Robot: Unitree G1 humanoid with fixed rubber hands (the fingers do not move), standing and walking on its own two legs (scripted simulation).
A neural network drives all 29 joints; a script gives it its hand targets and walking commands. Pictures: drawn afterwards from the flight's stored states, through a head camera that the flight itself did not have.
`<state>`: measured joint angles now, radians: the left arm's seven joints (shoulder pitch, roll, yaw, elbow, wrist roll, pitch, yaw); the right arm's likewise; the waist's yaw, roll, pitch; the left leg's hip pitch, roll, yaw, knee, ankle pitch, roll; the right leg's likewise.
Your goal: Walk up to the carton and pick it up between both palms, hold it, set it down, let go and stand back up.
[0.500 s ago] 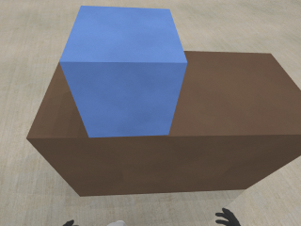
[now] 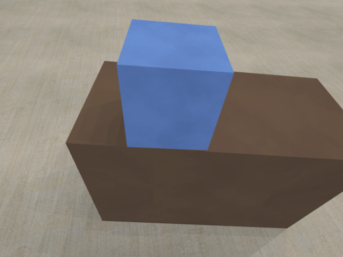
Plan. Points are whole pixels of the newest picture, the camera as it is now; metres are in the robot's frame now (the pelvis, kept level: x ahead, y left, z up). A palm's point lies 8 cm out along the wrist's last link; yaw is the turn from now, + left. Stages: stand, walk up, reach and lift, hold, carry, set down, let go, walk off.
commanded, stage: walk up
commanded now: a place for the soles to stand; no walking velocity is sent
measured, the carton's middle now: (171, 87) +0.60 +0.03 +0.08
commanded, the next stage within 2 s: none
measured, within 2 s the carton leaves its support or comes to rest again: neither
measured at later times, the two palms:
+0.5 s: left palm out of the picture +0.01 +0.25 -0.13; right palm out of the picture +0.02 -0.26 -0.13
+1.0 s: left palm out of the picture +0.10 +0.25 -0.13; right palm out of the picture +0.07 -0.27 -0.12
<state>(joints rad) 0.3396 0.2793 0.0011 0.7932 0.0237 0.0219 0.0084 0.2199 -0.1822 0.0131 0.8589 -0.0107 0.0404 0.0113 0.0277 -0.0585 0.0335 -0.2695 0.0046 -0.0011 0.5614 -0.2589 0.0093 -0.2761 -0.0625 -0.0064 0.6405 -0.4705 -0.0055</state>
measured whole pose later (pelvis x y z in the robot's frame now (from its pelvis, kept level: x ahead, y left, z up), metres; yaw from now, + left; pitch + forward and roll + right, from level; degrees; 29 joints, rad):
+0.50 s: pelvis +0.00 +0.00 +0.00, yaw -1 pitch -1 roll +0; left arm 0.40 0.26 -0.03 0.91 0.02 -0.01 0.00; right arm 0.30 -0.25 0.03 0.97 -0.01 0.01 0.00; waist 0.00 -0.01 0.00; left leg -0.27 0.02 0.02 0.54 -0.24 -0.01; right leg -0.27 -0.03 0.03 0.53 -0.25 0.03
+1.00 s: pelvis +0.04 -0.01 +0.00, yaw -4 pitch -1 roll +1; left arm 0.29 0.27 -0.04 0.93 0.02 -0.01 0.02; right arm 0.24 -0.26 0.04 0.99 -0.01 0.01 -0.01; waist 0.00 -0.02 0.02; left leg -0.20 0.04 0.06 0.53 -0.31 -0.01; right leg -0.22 -0.02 0.07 0.55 -0.31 0.03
